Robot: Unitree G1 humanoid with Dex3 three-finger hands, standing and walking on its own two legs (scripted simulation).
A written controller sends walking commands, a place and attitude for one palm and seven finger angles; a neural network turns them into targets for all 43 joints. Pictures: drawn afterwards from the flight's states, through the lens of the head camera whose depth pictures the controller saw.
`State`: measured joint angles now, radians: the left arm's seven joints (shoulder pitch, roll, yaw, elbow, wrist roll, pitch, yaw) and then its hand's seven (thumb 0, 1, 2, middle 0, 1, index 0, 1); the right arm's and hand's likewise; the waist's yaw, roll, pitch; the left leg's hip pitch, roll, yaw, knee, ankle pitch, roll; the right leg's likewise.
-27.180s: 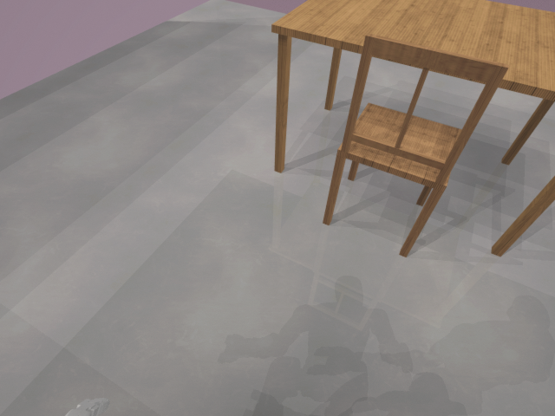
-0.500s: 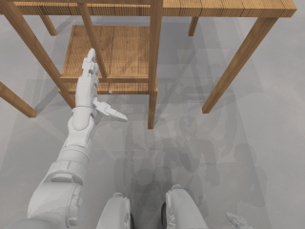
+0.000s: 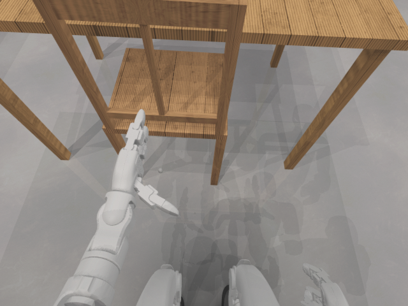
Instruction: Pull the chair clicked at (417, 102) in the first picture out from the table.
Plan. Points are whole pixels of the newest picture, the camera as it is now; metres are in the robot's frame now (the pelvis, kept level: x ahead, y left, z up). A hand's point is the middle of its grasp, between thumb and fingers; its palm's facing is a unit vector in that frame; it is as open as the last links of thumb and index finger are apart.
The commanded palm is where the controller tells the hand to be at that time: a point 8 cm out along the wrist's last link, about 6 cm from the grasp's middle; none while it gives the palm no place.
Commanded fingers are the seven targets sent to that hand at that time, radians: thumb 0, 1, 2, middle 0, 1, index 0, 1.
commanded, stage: draw the fingers out of the gap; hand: left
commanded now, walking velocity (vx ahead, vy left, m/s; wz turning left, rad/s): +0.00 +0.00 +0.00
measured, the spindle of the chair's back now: (154, 76) +0.62 +0.12 +0.01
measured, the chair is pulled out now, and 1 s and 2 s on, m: -0.12 -0.12 -0.12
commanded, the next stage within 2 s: aim the fingers beside a spindle in 0.22 s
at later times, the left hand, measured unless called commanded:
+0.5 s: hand (154, 199) +0.31 +0.09 +0.01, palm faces -0.10 -0.99 -0.03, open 17.5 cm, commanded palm +0.30 +0.15 +0.02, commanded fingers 0.00 -0.53 0.24 -0.02 -0.03 -0.02 -0.03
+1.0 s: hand (151, 183) +0.34 +0.10 +0.01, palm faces -0.11 -0.99 -0.02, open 17.0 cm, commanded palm +0.32 +0.16 +0.02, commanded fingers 0.00 -0.50 0.30 -0.06 -0.08 -0.06 -0.08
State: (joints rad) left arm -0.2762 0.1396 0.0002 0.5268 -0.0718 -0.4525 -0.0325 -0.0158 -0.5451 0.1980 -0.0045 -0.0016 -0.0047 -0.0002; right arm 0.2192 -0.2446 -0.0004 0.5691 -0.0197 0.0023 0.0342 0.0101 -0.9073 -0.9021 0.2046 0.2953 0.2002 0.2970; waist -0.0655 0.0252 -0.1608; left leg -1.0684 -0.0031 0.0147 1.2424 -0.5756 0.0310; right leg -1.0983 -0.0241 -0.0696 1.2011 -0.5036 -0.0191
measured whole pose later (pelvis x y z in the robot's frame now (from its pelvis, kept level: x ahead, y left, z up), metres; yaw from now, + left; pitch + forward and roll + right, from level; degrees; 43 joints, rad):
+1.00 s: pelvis +0.00 +0.00 -0.01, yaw +0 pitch +23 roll -1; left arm -0.13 0.15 -0.01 0.33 -0.11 -0.39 -0.06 -0.01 -0.50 0.29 -0.06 -0.07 -0.06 -0.07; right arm 0.22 -0.24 0.01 0.56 -0.02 -0.06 0.01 0.01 -0.91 -0.90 0.21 0.30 0.20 0.30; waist -0.05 0.03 -0.17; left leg -1.09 -0.01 0.00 1.28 -0.59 0.03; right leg -1.11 -0.03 -0.08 1.23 -0.52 -0.02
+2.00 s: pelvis -0.01 -0.01 +0.00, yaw +0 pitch +23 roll -1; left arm -0.23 0.17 0.05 0.46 -0.12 -0.42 -0.09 -0.01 -0.50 0.30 -0.06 -0.08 -0.06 -0.08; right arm 0.22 -0.25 0.01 0.58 -0.02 -0.05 0.01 0.01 -0.91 -0.90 0.21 0.30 0.20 0.30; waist -0.06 0.03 -0.17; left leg -1.08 0.00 0.00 1.26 -0.57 0.02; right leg -1.11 -0.02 -0.08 1.22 -0.51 -0.03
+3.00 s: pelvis -0.01 +0.00 -0.01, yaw -1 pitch +25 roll -2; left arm -0.48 0.22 0.15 0.67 -0.11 -0.43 -0.07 -0.01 -0.49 0.30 -0.07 -0.08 -0.07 -0.08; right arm 0.24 -0.24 0.02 0.61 -0.03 -0.04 0.01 0.01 -0.91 -0.90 0.21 0.30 0.20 0.30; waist -0.10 0.03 -0.16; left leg -1.14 0.00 0.01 1.28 -0.58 0.03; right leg -1.17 -0.02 -0.07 1.23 -0.50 -0.02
